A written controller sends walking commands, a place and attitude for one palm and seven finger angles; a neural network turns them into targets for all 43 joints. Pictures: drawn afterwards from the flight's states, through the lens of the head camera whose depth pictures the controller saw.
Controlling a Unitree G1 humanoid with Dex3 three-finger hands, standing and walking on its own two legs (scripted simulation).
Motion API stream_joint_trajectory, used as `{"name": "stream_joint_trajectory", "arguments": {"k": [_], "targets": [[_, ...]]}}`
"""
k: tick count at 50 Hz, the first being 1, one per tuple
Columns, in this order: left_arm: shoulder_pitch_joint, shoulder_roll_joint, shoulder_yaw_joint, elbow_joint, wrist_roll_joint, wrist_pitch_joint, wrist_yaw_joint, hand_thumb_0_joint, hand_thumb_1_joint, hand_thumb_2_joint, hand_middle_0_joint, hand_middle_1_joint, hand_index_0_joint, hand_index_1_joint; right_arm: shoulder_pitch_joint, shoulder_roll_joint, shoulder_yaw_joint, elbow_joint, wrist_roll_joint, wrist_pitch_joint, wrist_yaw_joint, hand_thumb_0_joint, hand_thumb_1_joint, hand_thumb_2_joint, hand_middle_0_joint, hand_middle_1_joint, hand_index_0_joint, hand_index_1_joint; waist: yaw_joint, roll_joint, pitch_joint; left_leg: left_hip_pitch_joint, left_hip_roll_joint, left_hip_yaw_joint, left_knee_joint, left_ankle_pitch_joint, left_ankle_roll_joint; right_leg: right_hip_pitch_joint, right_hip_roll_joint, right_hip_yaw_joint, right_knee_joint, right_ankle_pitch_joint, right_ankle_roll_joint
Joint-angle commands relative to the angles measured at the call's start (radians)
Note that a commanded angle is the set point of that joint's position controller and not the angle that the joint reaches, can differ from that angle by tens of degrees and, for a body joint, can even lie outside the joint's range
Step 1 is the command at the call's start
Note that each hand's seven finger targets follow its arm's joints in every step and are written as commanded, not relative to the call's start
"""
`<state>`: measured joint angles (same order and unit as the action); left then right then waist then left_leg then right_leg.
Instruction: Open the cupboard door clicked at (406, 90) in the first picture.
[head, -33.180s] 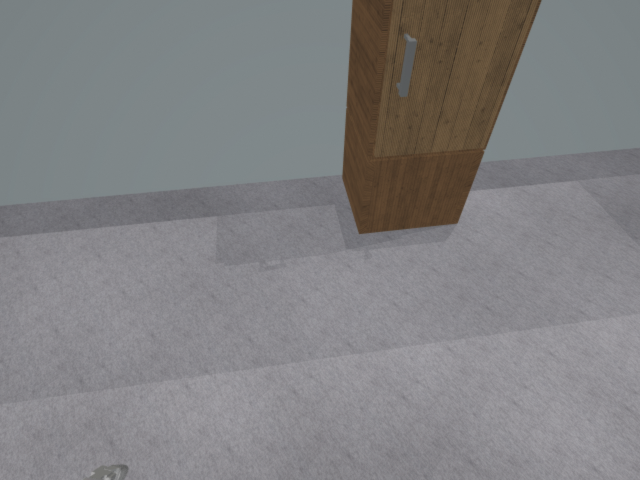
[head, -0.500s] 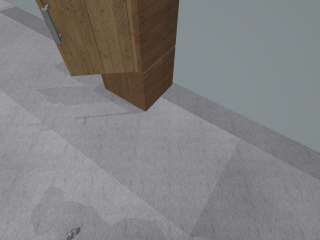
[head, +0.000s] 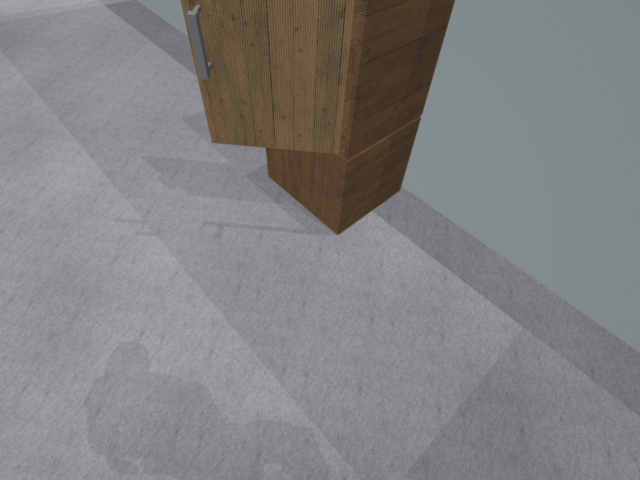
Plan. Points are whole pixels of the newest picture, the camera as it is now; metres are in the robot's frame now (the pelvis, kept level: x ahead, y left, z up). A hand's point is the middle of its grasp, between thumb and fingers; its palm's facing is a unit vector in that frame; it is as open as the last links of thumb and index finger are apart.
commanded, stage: take the last steps up to it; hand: left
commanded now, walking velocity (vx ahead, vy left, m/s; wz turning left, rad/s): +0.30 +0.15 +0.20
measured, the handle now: (201, 43) +1.05 +0.38 -0.01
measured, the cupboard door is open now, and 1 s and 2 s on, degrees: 42 42 42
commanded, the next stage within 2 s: come to a stop and stand still in 1.24 s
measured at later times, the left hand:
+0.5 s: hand out of the picture +0.04 +0.19 -0.17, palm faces +0.23 -0.96 -0.15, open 7.4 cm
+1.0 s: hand (172, 312) +0.38 +0.28 -0.15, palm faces +0.11 -0.97 -0.23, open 7.4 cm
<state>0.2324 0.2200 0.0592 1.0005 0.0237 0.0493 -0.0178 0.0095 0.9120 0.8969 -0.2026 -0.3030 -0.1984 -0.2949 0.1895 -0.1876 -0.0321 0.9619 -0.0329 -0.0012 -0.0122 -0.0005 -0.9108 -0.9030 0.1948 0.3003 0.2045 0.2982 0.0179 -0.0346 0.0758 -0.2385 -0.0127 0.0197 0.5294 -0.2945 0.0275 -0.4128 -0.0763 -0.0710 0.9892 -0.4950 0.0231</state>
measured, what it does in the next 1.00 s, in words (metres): walks ahead: right foot, then left foot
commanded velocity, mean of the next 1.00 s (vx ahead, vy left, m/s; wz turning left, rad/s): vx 0.30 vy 0.10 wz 0.02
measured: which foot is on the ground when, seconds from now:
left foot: down 0.00-0.14, up 0.16-0.52, down 0.54-0.92, up 0.94-1.00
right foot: up 0.00-0.12, down 0.14-0.52, up 0.54-0.90, down 0.92-1.00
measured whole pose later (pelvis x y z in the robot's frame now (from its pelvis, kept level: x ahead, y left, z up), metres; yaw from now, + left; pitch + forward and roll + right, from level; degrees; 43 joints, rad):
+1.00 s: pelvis +0.30 +0.09 +0.00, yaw +5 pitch -1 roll +1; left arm 0.17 0.17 0.05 0.96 0.02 -0.05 -0.01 0.00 0.91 0.90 -0.20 -0.30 -0.20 -0.29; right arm 0.33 -0.20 -0.05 1.11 -0.03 0.01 0.01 0.00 -0.92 -0.90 0.19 0.30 0.20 0.30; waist -0.01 0.03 0.04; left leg -0.30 0.02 0.10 0.90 -0.45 0.01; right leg -0.29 -0.05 -0.12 0.58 -0.28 -0.04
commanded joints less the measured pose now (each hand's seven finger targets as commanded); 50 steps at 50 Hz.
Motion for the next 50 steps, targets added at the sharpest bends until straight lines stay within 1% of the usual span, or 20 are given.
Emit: {"name": "stream_joint_trajectory", "arguments": {"k": [1,5,6,7,8,9,11,14,23,25,26,27,30,33,41,44,45,46,47,50], "targets": [[-0.085,0.049,0.012,-0.108,-0.003,-0.057,-0.010,0.000,0.900,0.900,-0.200,-0.300,-0.200,-0.300,0.072,-0.194,-0.036,-0.021,0.001,-0.024,-0.011,0.000,-0.900,-0.900,0.200,0.300,0.200,0.300,-0.030,0.173,-0.061,0.070,0.220,-0.246,-0.263,0.045,0.162,-0.040,0.000,-0.007,-0.140,0.030,-0.003],[0.077,0.061,0.026,-0.050,-0.001,-0.063,-0.009,0.000,0.900,0.900,-0.200,-0.300,-0.200,-0.300,0.025,-0.182,-0.036,-0.014,0.010,-0.012,-0.002,0.000,-0.900,-0.900,0.200,0.300,0.200,0.300,0.053,0.113,-0.039,-0.173,0.137,-0.178,-0.150,-0.166,0.104,0.335,0.049,-0.051,-0.436,0.163,-0.003],[0.161,0.107,0.041,-0.028,0.005,-0.074,-0.003,0.000,0.900,0.900,-0.200,-0.300,-0.200,-0.300,0.010,-0.149,-0.034,-0.024,0.018,-0.014,0.004,0.000,-0.900,-0.900,0.200,0.300,0.200,0.300,0.096,-0.009,-0.044,-0.309,0.049,-0.097,0.009,-0.214,0.053,0.490,-0.034,0.061,-0.574,0.069,-0.024],[0.235,0.211,0.062,-0.014,0.013,-0.083,0.010,0.000,0.900,0.900,-0.200,-0.300,-0.200,-0.300,0.010,-0.083,-0.025,-0.052,0.025,-0.018,0.012,0.000,-0.900,-0.900,0.200,0.300,0.200,0.300,0.128,-0.306,-0.035,-0.493,-0.050,0.026,0.300,-0.296,-0.008,0.584,-0.330,0.452,-0.773,-0.106,-0.119],[0.258,0.238,0.062,-0.016,-0.001,-0.076,0.016,0.000,0.900,0.900,-0.200,-0.300,-0.200,-0.300,-0.052,-0.132,-0.032,-0.086,0.007,-0.011,0.020,0.000,-0.900,-0.900,0.200,0.300,0.200,0.300,0.133,-0.246,0.006,-0.502,-0.003,-0.048,0.507,-0.311,-0.014,0.447,-0.447,0.611,-0.891,-0.220,-0.197],[0.197,0.215,0.056,-0.030,-0.001,-0.084,0.024,0.000,0.900,0.900,-0.200,-0.300,-0.200,-0.300,-0.063,-0.131,-0.043,-0.078,0.005,-0.006,0.023,0.000,-0.900,-0.900,0.200,0.300,0.200,0.300,0.086,-0.196,0.056,-0.505,0.050,-0.085,0.615,-0.206,-0.019,0.330,-0.435,0.620,-0.895,-0.300,-0.214],[0.095,0.128,0.033,-0.042,-0.001,-0.096,0.030,0.000,0.900,0.900,-0.200,-0.300,-0.200,-0.300,-0.046,-0.110,-0.047,-0.046,0.004,0.007,0.037,0.000,-0.900,-0.900,0.200,0.300,0.200,0.300,0.023,-0.163,0.081,-0.462,0.108,-0.083,0.630,-0.046,-0.037,0.221,-0.359,0.390,-0.883,-0.126,-0.160],[0.121,0.096,0.024,-0.021,-0.002,-0.122,0.027,0.000,0.900,0.900,-0.200,-0.300,-0.200,-0.300,-0.016,-0.061,-0.034,-0.019,0.006,0.009,0.052,0.000,-0.900,-0.900,0.200,0.300,0.200,0.300,0.013,-0.139,0.020,-0.394,0.106,-0.001,0.497,0.066,-0.066,0.279,-0.262,0.136,-0.843,0.260,-0.115],[0.162,0.136,0.034,0.056,0.006,-0.113,0.028,0.000,0.900,0.900,-0.200,-0.300,-0.200,-0.300,-0.056,-0.040,-0.021,-0.047,0.014,-0.025,0.065,0.000,-0.900,-0.900,0.200,0.300,0.200,0.300,0.010,-0.157,-0.008,-0.108,0.041,0.113,0.031,0.079,-0.034,0.286,-0.252,-0.002,-0.700,0.447,-0.089],[0.150,0.101,0.029,0.048,0.002,-0.105,0.021,0.000,0.900,0.900,-0.200,-0.300,-0.200,-0.300,0.161,-0.130,-0.041,0.020,0.004,-0.038,0.042,0.000,-0.900,-0.900,0.200,0.300,0.200,0.300,-0.089,0.035,-0.108,0.245,0.049,0.108,-0.065,0.055,-0.008,0.136,-0.171,-0.083,-0.392,0.435,-0.051],[0.179,0.037,0.018,0.027,-0.005,-0.097,0.015,0.000,0.900,0.900,-0.200,-0.300,-0.200,-0.300,0.290,-0.248,-0.073,0.046,-0.008,-0.044,0.025,0.000,-0.900,-0.900,0.200,0.300,0.200,0.300,-0.130,0.316,-0.197,0.426,0.292,-0.231,-0.113,-0.009,0.076,-0.097,-0.034,-0.142,-0.097,0.068,-0.005],[0.099,0.019,0.007,-0.026,-0.006,-0.096,0.016,0.000,0.900,0.900,-0.200,-0.300,-0.200,-0.300,0.377,-0.286,-0.078,0.059,-0.005,-0.032,0.004,0.000,-0.900,-0.900,0.200,0.300,0.200,0.300,-0.165,0.319,-0.204,0.414,0.408,-0.390,-0.253,-0.058,0.157,-0.212,0.021,-0.067,0.138,-0.132,-0.016],[0.023,0.014,0.012,-0.031,0.000,-0.084,0.014,0.000,0.900,0.900,-0.200,-0.300,-0.200,-0.300,0.148,-0.178,-0.047,0.008,0.000,-0.034,-0.004,0.000,-0.900,-0.900,0.200,0.300,0.200,0.300,-0.072,0.277,-0.051,0.059,0.385,-0.320,-0.342,-0.302,0.164,-0.266,-0.069,0.041,0.314,0.034,-0.047],[0.084,-0.013,0.010,-0.003,0.004,-0.066,0.002,0.000,0.900,0.900,-0.200,-0.300,-0.200,-0.300,0.090,-0.129,-0.030,0.006,0.000,-0.053,-0.008,0.000,-0.900,-0.900,0.200,0.300,0.200,0.300,-0.006,0.154,-0.027,-0.055,0.321,-0.172,-0.380,-0.159,0.133,-0.156,-0.079,0.026,0.177,0.141,-0.035],[-0.011,0.005,0.015,-0.064,0.003,-0.066,-0.005,0.000,0.900,0.900,-0.200,-0.300,-0.200,-0.300,0.106,-0.136,-0.040,0.039,-0.003,-0.050,0.007,0.000,-0.900,-0.900,0.200,0.300,0.200,0.300,0.005,0.089,-0.011,-0.034,0.296,-0.075,-0.373,-0.134,0.155,0.055,-0.023,-0.020,-0.280,0.198,-0.032],[0.086,0.044,0.027,-0.030,0.006,-0.076,-0.001,0.000,0.900,0.900,-0.200,-0.300,-0.200,-0.300,0.091,-0.120,-0.031,0.051,0.004,-0.044,0.010,0.000,-0.900,-0.900,0.200,0.300,0.200,0.300,0.057,0.022,-0.030,-0.116,0.198,0.007,-0.181,-0.157,0.082,0.311,0.007,-0.021,-0.477,0.230,-0.038],[0.168,0.102,0.039,-0.010,0.011,-0.087,0.005,0.000,0.900,0.900,-0.200,-0.300,-0.200,-0.300,0.089,-0.086,-0.025,0.044,0.013,-0.046,0.014,0.000,-0.900,-0.900,0.200,0.300,0.200,0.300,0.093,-0.097,-0.043,-0.230,0.096,0.101,0.034,-0.170,0.031,0.440,-0.098,0.141,-0.602,0.106,-0.078],[0.250,0.192,0.056,0.011,0.008,-0.094,0.013,0.000,0.900,0.900,-0.200,-0.300,-0.200,-0.300,0.096,-0.049,-0.019,0.015,0.015,-0.045,0.024,0.000,-0.900,-0.900,0.200,0.300,0.200,0.300,0.112,-0.309,-0.044,-0.425,-0.003,0.167,0.313,-0.284,-0.016,0.552,-0.331,0.493,-0.780,0.024,-0.188],[0.257,0.198,0.053,0.001,-0.004,-0.096,0.023,0.000,0.900,0.900,-0.200,-0.300,-0.200,-0.300,0.068,-0.106,-0.029,0.001,0.007,-0.040,0.022,0.000,-0.900,-0.900,0.200,0.300,0.200,0.300,0.107,-0.231,-0.033,-0.451,0.048,0.048,0.491,-0.297,-0.018,0.470,-0.406,0.604,-0.854,-0.072,-0.256],[0.113,0.084,0.022,-0.027,-0.009,-0.115,0.029,0.000,0.900,0.900,-0.200,-0.300,-0.200,-0.300,0.027,-0.080,-0.031,0.023,0.006,-0.036,0.025,0.000,-0.900,-0.900,0.200,0.300,0.200,0.300,0.025,-0.084,0.001,-0.432,0.125,-0.028,0.528,-0.037,-0.045,0.344,-0.290,0.320,-0.823,0.251,-0.203]]}}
